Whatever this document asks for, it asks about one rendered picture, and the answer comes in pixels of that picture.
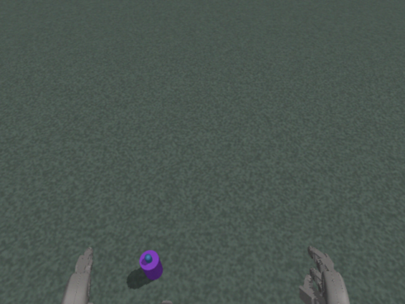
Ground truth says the right robot hand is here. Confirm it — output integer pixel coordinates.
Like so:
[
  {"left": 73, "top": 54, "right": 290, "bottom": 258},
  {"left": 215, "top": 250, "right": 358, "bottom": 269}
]
[{"left": 299, "top": 246, "right": 350, "bottom": 304}]

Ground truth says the left robot hand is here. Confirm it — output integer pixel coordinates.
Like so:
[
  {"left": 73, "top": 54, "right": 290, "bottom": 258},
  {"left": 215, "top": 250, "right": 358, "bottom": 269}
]
[{"left": 61, "top": 247, "right": 93, "bottom": 304}]

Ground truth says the bottle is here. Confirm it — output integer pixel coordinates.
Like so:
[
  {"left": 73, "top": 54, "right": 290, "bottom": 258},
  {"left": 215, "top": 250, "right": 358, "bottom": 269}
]
[{"left": 139, "top": 250, "right": 163, "bottom": 280}]

